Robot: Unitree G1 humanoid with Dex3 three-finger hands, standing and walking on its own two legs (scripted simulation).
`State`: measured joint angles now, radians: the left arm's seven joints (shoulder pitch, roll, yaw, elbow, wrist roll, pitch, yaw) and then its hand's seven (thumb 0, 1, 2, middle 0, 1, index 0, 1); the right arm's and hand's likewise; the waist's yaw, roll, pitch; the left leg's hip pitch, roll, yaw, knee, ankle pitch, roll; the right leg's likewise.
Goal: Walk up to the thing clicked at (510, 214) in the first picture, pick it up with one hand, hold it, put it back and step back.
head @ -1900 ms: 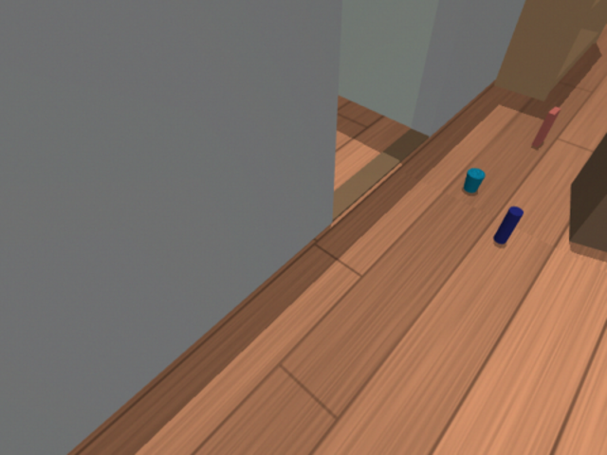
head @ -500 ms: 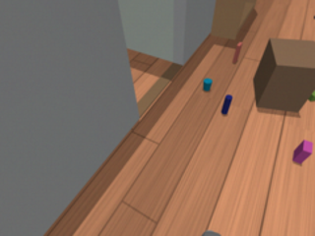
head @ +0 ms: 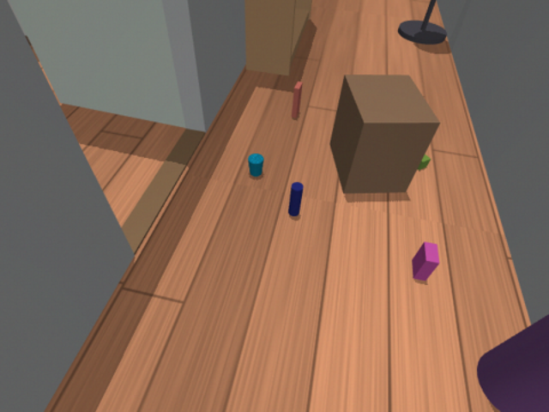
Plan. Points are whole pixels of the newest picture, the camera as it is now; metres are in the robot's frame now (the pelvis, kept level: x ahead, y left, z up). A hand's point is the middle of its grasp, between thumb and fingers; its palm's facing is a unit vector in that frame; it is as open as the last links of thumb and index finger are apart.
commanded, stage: walk up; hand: left
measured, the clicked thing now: (295, 199) +1.07 -0.11 -0.66
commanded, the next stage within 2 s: none
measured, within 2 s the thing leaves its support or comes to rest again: neither
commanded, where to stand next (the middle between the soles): +0.63 -0.18 m, yaw -16 degrees
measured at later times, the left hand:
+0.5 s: hand (207, 274) +0.38 +0.14 -0.10, palm faces -0.21 -0.91 -0.36, open 7.3 cm
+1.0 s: hand (213, 229) +0.51 +0.15 -0.13, palm faces -0.34 -0.88 -0.33, open 7.3 cm
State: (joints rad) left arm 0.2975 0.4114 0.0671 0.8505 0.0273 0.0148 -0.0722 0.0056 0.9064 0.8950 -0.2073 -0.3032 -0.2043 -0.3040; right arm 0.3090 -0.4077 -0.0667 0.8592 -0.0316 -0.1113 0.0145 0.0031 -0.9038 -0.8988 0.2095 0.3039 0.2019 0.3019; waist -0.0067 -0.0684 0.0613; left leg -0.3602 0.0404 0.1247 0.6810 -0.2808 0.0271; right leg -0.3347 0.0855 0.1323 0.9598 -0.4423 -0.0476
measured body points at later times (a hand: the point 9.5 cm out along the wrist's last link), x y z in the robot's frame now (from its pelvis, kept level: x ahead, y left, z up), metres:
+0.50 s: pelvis +0.20 -0.08 +0.01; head +0.21 -0.11 +0.46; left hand +0.39 +0.19 -0.07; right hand +0.18 -0.40 -0.12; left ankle +0.15 +0.08 -0.63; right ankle +0.24 -0.19 -0.72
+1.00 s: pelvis +0.38 -0.10 +0.02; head +0.40 -0.07 +0.47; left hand +0.52 +0.19 -0.11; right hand +0.33 -0.42 -0.07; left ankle +0.43 +0.01 -0.72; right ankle +0.37 -0.24 -0.65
